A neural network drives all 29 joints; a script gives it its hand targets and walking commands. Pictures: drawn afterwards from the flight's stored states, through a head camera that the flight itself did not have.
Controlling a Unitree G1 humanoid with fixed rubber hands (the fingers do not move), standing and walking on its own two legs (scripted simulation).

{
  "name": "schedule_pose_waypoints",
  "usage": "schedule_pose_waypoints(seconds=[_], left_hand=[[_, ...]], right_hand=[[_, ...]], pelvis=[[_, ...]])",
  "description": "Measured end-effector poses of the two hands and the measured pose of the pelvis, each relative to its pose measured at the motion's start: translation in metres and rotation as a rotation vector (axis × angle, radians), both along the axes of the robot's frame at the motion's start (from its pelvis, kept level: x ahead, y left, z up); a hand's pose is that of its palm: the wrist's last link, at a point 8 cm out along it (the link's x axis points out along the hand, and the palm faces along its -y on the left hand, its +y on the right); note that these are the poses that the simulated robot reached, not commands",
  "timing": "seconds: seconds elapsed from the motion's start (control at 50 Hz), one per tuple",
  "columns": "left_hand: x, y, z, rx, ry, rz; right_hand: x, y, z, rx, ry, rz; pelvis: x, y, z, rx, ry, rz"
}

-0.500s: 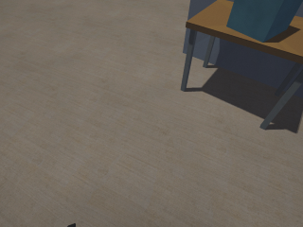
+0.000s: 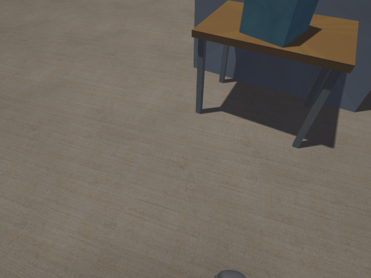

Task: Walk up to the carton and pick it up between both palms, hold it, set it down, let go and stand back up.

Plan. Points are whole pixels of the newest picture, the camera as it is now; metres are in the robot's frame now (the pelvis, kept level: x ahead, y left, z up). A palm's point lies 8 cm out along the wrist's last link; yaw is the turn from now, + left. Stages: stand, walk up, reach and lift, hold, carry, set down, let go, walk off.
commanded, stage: walk up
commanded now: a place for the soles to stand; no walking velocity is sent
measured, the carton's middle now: (280, 6) +1.39 -0.49 +0.04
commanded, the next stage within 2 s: none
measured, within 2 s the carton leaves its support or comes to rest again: neither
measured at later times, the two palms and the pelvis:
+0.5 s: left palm (120, 247) +0.21 +0.17 -0.11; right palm (336, 229) +0.26 -0.37 -0.12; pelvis +0.17 -0.10 -0.02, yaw -12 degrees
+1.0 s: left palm (167, 119) +0.65 +0.08 -0.10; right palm (324, 215) +0.29 -0.34 -0.10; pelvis +0.42 -0.10 -0.01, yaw -23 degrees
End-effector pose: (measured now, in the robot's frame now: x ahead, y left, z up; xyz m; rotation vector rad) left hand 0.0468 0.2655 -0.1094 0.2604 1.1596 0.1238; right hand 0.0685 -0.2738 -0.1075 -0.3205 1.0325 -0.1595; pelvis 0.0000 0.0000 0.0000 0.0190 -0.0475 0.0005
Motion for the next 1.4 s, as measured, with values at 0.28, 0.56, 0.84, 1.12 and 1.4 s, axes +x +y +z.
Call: schedule_pose_waypoints(seconds=[0.28, 0.56, 0.84, 1.12, 1.4], left_hand=[[0.163, -0.071, 0.005, 0.1, -0.204, -0.131], [0.198, -0.092, -0.005, 0.071, 0.032, -0.104], [0.476, -0.119, -0.03, -0.028, -0.125, -0.408], [0.665, -0.242, 0.014, -0.086, -0.274, -0.599], [0.699, -0.227, 0.025, 0.092, -0.193, -0.423]], right_hand=[[0.029, -0.1, -0.062, 0.055, 0.065, -0.179], [0.225, -0.098, 0.003, 0.103, -0.183, -0.096], [0.241, -0.085, 0.01, -0.051, -0.032, -0.384], [0.262, -0.091, -0.021, 0.076, 0.151, -0.532], [0.467, -0.185, -0.032, 0.094, -0.053, -0.398]], pelvis=[[0.093, -0.079, -0.038, -0.035, -0.022, -0.144], [0.204, -0.096, -0.012, -0.052, -0.03, -0.227], [0.359, -0.079, -0.021, -0.038, -0.044, -0.345], [0.465, -0.124, -0.016, 0.017, -0.015, -0.451], [0.57, -0.175, -0.016, -0.033, -0.047, -0.491]])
